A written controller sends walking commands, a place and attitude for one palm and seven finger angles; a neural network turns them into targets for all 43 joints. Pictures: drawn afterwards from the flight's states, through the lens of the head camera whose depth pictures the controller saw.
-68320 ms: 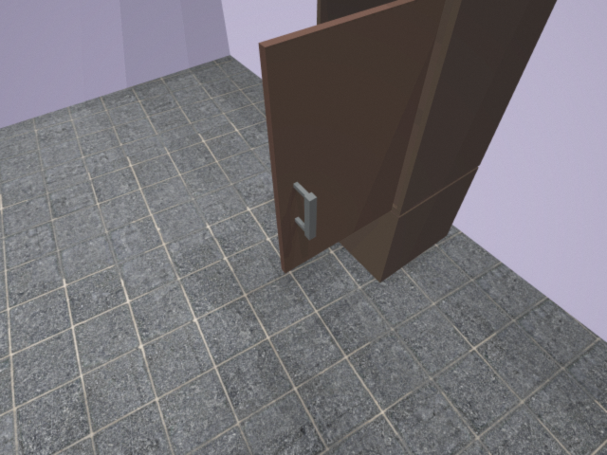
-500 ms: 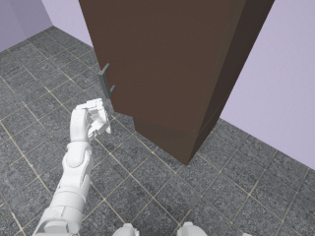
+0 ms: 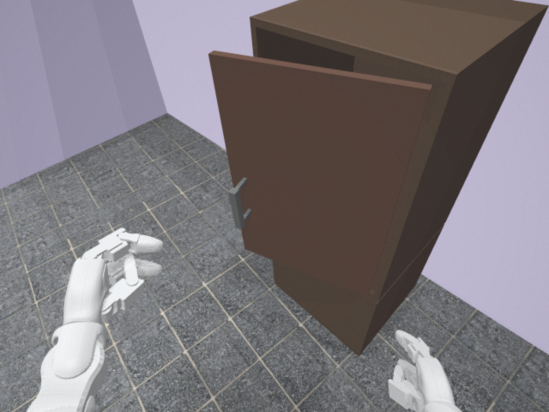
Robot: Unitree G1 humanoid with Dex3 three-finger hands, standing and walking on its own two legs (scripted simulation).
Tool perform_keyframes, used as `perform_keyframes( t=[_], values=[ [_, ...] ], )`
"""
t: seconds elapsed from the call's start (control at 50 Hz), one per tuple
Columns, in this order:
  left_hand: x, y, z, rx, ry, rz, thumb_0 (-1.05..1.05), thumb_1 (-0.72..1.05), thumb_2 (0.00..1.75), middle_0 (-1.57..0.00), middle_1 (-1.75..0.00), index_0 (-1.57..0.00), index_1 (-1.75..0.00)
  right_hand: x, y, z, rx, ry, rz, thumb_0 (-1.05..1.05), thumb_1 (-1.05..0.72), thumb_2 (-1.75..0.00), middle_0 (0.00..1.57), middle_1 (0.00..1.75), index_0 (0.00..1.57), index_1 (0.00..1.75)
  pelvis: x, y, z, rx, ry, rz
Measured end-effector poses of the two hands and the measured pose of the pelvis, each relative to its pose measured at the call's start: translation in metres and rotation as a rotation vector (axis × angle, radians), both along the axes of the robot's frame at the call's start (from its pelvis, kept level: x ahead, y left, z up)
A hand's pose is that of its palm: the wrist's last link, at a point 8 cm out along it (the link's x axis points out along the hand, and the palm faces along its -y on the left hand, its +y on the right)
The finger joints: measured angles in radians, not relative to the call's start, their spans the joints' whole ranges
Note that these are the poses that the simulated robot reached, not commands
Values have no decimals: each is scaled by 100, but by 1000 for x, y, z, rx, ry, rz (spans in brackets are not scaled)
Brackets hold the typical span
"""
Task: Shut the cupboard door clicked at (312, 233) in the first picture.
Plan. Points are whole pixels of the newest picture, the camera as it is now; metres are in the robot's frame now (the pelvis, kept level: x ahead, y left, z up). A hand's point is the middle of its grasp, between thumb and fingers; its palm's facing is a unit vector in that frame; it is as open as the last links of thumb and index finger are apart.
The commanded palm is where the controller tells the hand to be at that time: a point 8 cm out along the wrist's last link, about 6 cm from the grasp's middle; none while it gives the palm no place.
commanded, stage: draw the hand back to the body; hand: left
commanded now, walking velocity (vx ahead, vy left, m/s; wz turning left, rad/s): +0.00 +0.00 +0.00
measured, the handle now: (241, 203) +0.60 +0.16 -0.10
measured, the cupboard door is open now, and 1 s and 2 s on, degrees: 18 18 18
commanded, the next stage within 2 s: step back with the hand held close in 0.64 s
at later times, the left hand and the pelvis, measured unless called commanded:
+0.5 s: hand (54, 303) +0.19 +0.26 +0.15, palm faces +0.47 -0.78 -0.41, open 7.2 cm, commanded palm +0.14 +0.30 +0.18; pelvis +0.00 +0.00 +0.00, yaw +0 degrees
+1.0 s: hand (47, 306) +0.19 +0.27 +0.15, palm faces +0.40 -0.78 -0.48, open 7.4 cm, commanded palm +0.13 +0.31 +0.18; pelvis -0.01 +0.01 +0.00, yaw +0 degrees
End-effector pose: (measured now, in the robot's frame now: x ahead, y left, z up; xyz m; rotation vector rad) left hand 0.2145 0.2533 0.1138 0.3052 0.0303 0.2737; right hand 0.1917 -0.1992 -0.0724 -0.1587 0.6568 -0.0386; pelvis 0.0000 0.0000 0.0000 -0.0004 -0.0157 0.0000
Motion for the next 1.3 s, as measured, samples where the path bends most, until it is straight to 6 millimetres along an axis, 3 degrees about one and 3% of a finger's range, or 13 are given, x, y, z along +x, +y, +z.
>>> perform_keyframes(
  t=[0.12, 0.34, 0.54, 0.82, 1.02, 1.16, 1.3],
  values=[
    [-26, 22, 24, 73, -30, 82, 1, 89, 90, -63, -77, -64, -76, -1, 1, -5, -1, 21, 21, 1, -91, -90, 20, 30, 20, 30, 6, -1, 3, -1, -13, 3],
    [-68, 49, 77, 253, -143, 196, 1, 89, 90, -34, -45, -34, -44, -12, -17, -14, -19, 36, -8, 1, -91, -90, 20, 30, 20, 30, 7, -2, 3, -1, -20, 3],
    [-68, 41, 55, 171, -112, 186, 1, 89, 90, -23, -32, -23, -32, -21, -28, -11, -46, 28, -33, 1, -91, -90, 20, 30, 20, 30, -1, -5, 3, 3, -29, 0],
    [-69, 43, 69, 213, -168, 161, 1, 89, 90, -21, -30, -22, -30, -28, -25, -7, -26, 3, -41, 1, -91, -90, 20, 30, 20, 30, -8, -5, 3, -7, -32, -1],
    [-71, 54, 62, 267, -124, 96, 1, 89, 90, -21, -30, -22, -30, -49, -33, -16, -87, 115, -120, 1, -91, -90, 20, 30, 20, 30, -15, 13, 0, -9, 35, 0],
    [-81, 67, 70, 311, -152, 77, 1, 89, 90, -21, -30, -22, -30, -65, -27, -11, -96, 113, -147, 1, -91, -90, 20, 30, 20, 30, -33, 21, -2, -5, 38, -14],
    [-105, 68, 66, 301, -188, 76, 1, 89, 90, -21, -30, -22, -30, -86, -20, -6, -99, 81, -134, 1, -91, -90, 20, 30, 20, 30, -56, 22, -5, -10, 39, -12]
  ],
)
